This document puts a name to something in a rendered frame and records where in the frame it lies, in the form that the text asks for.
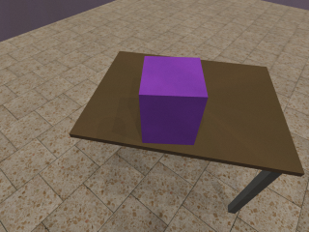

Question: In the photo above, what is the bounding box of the carton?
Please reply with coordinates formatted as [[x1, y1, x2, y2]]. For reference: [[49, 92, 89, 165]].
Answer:
[[138, 56, 209, 145]]

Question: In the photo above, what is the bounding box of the table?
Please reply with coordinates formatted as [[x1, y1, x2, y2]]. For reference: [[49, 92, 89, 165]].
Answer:
[[69, 51, 305, 214]]

